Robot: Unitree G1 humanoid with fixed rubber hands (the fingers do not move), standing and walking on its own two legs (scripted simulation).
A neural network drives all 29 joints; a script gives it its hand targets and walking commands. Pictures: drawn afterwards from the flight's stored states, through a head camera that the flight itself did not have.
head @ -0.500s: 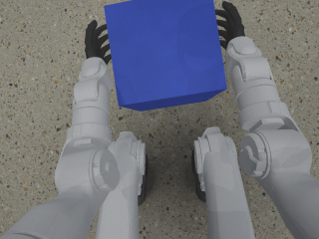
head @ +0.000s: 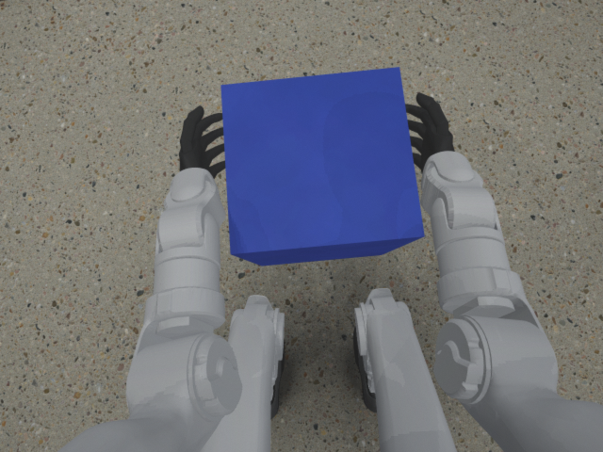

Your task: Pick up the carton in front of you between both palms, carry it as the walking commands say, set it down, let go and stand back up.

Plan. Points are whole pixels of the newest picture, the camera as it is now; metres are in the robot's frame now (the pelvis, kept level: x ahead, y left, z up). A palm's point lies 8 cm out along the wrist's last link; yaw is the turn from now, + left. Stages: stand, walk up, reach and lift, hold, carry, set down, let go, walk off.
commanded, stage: reach and lift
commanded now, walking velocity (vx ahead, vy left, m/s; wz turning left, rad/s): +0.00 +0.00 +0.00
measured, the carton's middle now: (316, 186) +0.45 -0.01 -0.12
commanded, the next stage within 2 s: hold in 1.96 s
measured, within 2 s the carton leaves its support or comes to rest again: neither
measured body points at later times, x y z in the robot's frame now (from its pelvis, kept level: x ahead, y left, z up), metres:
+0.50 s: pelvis +0.05 -0.01 +0.14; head +0.16 -0.02 +0.58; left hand +0.42 +0.15 +0.11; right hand +0.42 -0.16 +0.10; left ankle +0.09 +0.12 -0.50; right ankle +0.10 -0.13 -0.50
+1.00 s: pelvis +0.08 +0.00 +0.23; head +0.06 +0.00 +0.68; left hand +0.39 +0.15 +0.25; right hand +0.38 -0.15 +0.25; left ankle +0.09 +0.12 -0.50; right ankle +0.10 -0.13 -0.50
